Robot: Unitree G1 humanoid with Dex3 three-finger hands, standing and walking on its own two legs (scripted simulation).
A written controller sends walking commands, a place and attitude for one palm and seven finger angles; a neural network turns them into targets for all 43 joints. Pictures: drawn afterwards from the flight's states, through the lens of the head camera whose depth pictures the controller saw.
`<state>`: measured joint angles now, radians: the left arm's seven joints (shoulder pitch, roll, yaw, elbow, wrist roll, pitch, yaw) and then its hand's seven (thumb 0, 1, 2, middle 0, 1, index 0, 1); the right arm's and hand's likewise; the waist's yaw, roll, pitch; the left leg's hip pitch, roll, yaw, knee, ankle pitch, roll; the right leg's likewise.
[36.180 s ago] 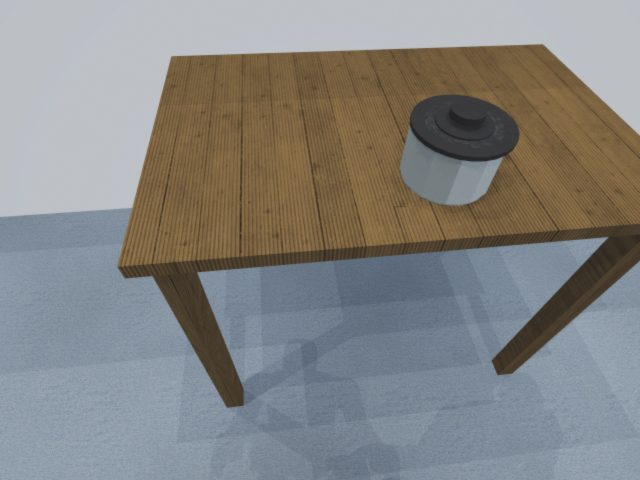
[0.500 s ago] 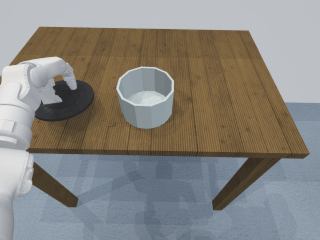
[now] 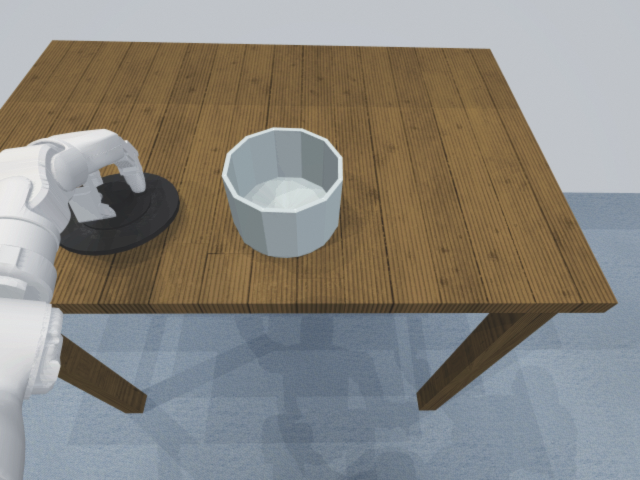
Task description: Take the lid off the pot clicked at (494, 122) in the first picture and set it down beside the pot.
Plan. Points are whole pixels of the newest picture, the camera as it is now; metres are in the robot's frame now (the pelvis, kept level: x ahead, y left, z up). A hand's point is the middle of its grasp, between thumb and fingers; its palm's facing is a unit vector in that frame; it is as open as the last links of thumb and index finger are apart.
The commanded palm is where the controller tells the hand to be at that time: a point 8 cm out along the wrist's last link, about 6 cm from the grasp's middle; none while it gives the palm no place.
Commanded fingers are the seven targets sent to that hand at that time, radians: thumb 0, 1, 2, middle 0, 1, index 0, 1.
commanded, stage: lower the lid onto the table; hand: left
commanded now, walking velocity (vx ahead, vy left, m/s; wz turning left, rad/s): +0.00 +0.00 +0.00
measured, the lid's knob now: (111, 197) +0.48 +0.27 +0.06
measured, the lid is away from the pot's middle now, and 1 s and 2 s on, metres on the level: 0.24 0.23 0.24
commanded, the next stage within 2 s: open the fingers wide in 1.02 s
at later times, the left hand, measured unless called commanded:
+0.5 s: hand (101, 201) +0.45 +0.26 +0.08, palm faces -0.50 -0.10 -0.86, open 8.3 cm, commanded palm +0.48 +0.26 +0.13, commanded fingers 0.00 0.52 1.17 -0.81 -0.89 -0.82 -0.89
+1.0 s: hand (104, 201) +0.45 +0.26 +0.08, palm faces -0.50 -0.11 -0.86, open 8.3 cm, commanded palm +0.48 +0.26 +0.11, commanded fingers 0.00 0.52 1.17 -0.81 -0.89 -0.82 -0.89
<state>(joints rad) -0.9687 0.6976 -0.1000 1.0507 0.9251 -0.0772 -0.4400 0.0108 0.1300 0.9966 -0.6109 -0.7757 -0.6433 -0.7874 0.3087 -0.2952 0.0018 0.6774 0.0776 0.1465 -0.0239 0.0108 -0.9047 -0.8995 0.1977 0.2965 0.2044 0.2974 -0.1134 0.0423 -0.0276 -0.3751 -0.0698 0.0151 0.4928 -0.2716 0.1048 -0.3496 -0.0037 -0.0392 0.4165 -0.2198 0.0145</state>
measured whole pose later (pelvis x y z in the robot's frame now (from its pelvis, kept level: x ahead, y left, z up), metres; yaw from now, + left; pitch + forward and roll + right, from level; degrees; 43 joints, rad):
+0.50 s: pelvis +0.00 +0.00 -0.01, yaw +0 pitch +11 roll -2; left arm -1.03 0.68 -0.15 1.15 0.92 -0.08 -0.40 0.00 0.08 0.96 -0.64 -0.82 -0.67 -0.83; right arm 0.31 -0.29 0.01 0.69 0.08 0.17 -0.02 0.01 -0.90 -0.90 0.20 0.30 0.21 0.30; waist -0.10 0.05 -0.07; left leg -0.47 -0.07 0.01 0.58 -0.31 0.11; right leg -0.44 0.00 -0.04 0.50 -0.26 0.01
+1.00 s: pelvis -0.02 -0.01 -0.02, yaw -2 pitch +14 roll -3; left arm -1.12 0.76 -0.15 1.25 0.94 -0.08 -0.41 -0.03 0.06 0.93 -0.64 -0.88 -0.69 -0.84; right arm 0.38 -0.31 0.03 0.67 0.11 0.17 -0.05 0.01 -0.90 -0.90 0.20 0.30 0.20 0.30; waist -0.14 0.04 -0.09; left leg -0.62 -0.04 0.03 0.73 -0.35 0.10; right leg -0.60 0.02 -0.03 0.64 -0.29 0.01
